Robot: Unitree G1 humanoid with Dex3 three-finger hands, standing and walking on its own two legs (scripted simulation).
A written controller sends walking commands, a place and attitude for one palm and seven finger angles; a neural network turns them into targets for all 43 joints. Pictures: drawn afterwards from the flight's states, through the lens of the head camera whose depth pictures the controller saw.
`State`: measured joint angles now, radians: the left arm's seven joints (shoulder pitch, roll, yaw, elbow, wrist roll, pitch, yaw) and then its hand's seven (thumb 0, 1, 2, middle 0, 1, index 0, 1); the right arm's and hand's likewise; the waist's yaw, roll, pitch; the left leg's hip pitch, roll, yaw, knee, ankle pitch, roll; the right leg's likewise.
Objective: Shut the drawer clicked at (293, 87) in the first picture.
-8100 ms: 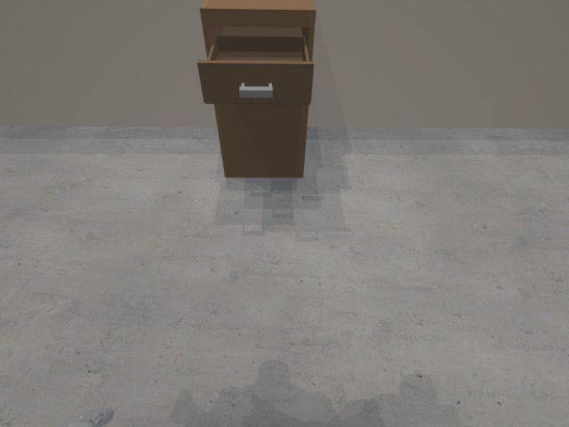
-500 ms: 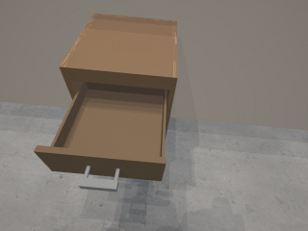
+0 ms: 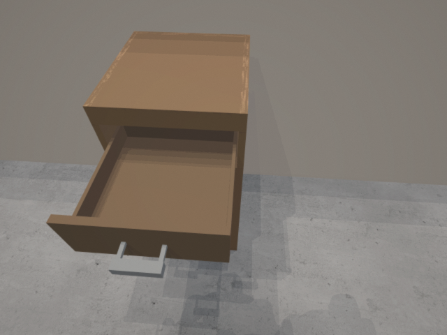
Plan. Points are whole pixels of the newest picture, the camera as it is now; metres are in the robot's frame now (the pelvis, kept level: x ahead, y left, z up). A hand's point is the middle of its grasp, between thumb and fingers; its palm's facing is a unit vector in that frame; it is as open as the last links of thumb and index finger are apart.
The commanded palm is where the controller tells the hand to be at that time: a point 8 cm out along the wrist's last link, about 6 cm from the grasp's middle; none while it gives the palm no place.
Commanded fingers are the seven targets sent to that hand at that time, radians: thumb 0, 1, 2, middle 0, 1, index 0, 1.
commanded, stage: come to a stop and stand still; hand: left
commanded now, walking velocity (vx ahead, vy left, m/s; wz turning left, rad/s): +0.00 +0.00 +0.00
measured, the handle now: (140, 257) +0.28 +0.20 -0.08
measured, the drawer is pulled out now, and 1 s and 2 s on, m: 0.30 0.30 0.29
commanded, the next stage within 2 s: look again from close up in 0.20 s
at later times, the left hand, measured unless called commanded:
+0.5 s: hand out of the picture +0.01 +0.18 -0.17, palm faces -0.02 -0.97 -0.22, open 7.4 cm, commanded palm none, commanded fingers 0.00 0.90 0.90 -0.20 -0.30 -0.20 -0.30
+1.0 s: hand out of the picture +0.04 +0.20 -0.15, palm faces +0.12 -0.97 -0.22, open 7.3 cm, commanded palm +0.09 +0.23 -0.06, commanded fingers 0.00 0.90 0.90 -0.28 -0.39 -0.28 -0.39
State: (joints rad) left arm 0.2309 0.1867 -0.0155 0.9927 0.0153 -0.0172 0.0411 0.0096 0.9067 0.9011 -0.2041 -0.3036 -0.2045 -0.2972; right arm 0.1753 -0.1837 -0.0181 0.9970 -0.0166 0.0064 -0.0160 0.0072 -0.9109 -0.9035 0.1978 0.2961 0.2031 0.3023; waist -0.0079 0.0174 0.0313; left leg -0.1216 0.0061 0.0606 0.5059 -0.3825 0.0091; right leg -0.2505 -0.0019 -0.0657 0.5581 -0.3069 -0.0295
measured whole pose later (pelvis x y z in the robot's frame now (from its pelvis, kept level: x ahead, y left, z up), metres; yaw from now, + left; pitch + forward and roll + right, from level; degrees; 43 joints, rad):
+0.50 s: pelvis -0.01 +0.00 +0.01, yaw +0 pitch +0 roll +0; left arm 0.26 0.17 -0.02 1.06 0.01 -0.01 0.04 0.01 0.91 0.90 -0.20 -0.30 -0.21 -0.30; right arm 0.30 -0.16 0.01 1.13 -0.02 0.00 -0.02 0.01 -0.91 -0.90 0.20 0.30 0.20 0.30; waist -0.02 0.02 0.07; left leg -0.12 0.01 0.06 0.45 -0.34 0.01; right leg -0.24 0.00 -0.07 0.48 -0.25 -0.03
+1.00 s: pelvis +0.00 +0.01 +0.00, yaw +0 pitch +0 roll +0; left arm 0.39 0.16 0.01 0.75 -0.05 0.06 0.06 0.02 0.93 0.90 -0.21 -0.31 -0.21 -0.30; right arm 0.31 -0.16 0.02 1.06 0.00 -0.07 -0.05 0.02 -0.93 -0.90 0.20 0.30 0.21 0.30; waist 0.01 0.01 0.04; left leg -0.11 -0.01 0.06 0.47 -0.36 0.03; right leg -0.24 -0.01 -0.06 0.51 -0.28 -0.01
